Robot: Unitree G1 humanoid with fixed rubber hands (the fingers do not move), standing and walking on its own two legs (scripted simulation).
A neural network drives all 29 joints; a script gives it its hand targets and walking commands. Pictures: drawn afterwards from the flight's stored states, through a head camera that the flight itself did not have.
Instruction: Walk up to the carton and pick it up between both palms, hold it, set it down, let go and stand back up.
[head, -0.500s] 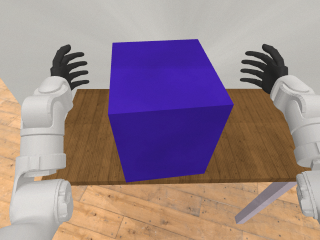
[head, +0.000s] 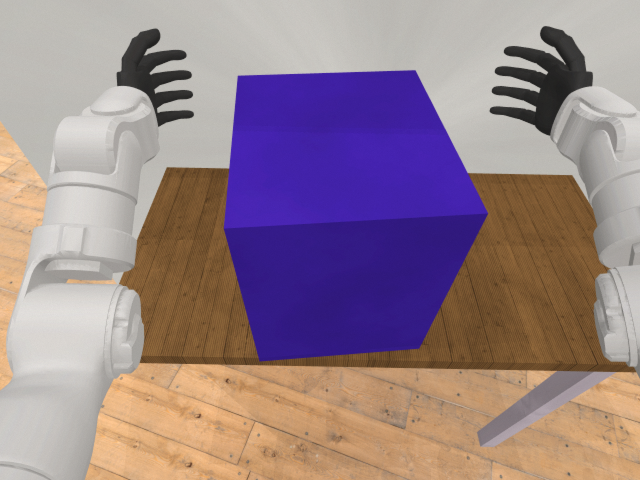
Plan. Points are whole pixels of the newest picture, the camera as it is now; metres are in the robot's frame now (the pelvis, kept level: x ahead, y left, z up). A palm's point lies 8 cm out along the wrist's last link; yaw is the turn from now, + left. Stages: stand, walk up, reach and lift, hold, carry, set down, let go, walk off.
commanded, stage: reach and lift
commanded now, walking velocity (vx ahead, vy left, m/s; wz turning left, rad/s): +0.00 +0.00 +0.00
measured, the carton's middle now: (334, 221) +0.44 +0.03 +0.07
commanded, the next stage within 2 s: none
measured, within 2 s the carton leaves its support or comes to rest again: neither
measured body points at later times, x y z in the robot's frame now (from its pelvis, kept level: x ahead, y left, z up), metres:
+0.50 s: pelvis +0.00 +0.00 +0.00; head +0.05 +0.00 +0.45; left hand +0.43 +0.24 +0.14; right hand +0.48 -0.18 +0.14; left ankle -0.01 +0.14 -0.75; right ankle +0.02 -0.10 -0.75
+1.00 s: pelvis +0.00 +0.00 +0.00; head +0.05 +0.00 +0.44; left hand +0.43 +0.21 +0.11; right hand +0.48 -0.16 +0.12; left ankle -0.01 +0.14 -0.75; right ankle +0.02 -0.10 -0.75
